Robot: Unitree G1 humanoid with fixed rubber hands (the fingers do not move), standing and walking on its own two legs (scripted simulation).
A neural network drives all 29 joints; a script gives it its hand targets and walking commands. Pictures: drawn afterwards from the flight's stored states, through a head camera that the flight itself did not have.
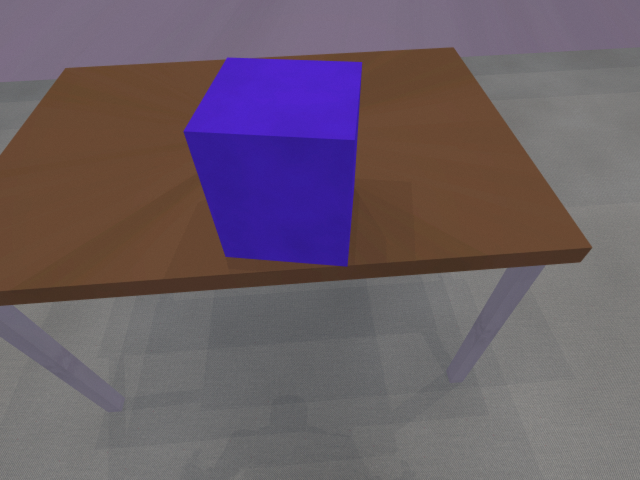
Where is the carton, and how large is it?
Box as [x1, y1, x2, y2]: [183, 58, 361, 266]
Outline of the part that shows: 227,58 183,131 225,256 346,266 354,182 361,62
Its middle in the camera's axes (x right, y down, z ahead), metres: -0.05 -0.12 +0.62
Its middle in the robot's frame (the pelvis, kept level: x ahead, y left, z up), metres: +0.57 +0.07 +0.07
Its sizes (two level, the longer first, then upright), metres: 0.210 0.200 0.250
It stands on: a table, 0.70 m high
